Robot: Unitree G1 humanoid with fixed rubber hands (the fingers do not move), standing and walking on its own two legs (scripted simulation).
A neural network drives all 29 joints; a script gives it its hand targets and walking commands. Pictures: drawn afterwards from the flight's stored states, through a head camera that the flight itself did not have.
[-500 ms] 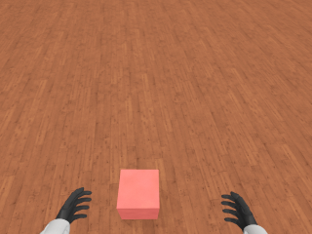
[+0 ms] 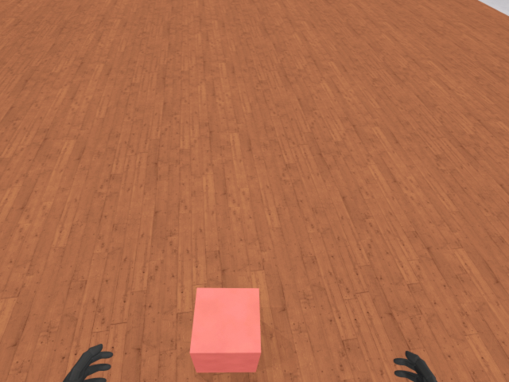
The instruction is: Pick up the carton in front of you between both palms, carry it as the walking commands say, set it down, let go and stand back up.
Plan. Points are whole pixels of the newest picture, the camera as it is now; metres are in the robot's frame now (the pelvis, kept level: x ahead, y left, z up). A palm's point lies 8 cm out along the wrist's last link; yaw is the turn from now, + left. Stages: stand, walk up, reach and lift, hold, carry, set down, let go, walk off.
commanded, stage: stand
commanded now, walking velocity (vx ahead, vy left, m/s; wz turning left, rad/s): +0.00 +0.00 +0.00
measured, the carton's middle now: (227, 331) +0.40 +0.07 -0.64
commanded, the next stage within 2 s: none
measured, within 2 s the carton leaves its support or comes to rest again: neither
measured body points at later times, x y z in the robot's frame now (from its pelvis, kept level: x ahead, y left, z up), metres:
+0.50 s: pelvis -0.02 +0.00 +0.00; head -0.03 +0.01 +0.45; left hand +0.08 +0.29 -0.11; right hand +0.09 -0.28 -0.11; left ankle +0.01 +0.11 -0.74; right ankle -0.06 -0.12 -0.74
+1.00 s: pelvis -0.03 +0.00 +0.01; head -0.04 +0.01 +0.46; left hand +0.05 +0.30 -0.12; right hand +0.06 -0.29 -0.11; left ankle +0.01 +0.11 -0.74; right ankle -0.06 -0.12 -0.74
